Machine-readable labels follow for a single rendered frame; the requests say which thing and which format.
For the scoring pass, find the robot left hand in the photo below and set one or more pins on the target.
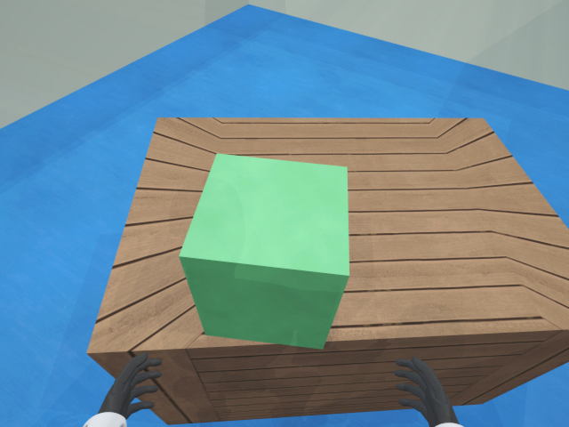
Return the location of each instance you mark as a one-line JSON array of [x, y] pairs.
[[122, 392]]

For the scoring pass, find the carton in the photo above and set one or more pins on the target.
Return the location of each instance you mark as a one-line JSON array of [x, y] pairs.
[[266, 256]]

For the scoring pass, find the pedestal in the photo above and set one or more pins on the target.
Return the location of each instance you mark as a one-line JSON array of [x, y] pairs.
[[455, 258]]

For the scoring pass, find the robot right hand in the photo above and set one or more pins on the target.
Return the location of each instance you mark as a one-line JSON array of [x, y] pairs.
[[435, 406]]

